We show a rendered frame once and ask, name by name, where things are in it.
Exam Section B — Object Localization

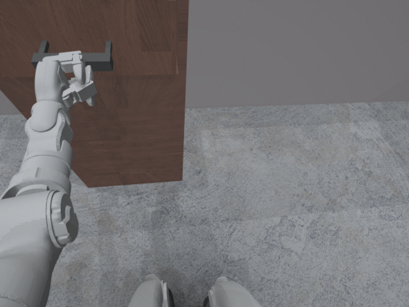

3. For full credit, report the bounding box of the robot left shin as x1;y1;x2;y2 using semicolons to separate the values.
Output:
144;274;161;282

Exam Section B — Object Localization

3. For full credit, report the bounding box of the robot left forearm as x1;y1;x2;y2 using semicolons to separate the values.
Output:
0;100;73;200

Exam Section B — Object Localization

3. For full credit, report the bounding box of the left robot upper arm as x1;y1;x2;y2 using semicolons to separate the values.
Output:
0;190;79;307

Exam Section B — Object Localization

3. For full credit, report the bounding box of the handle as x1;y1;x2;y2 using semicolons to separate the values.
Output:
31;40;113;72

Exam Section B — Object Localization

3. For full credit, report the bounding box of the drawer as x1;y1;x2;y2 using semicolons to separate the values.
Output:
0;0;176;77

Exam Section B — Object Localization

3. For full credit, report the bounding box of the cabinet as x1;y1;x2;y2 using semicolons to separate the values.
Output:
0;0;189;188

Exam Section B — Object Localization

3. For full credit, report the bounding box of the left robot thigh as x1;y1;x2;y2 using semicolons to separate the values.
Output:
128;279;170;307

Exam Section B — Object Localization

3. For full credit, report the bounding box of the robot left hand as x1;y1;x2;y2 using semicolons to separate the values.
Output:
35;51;97;112

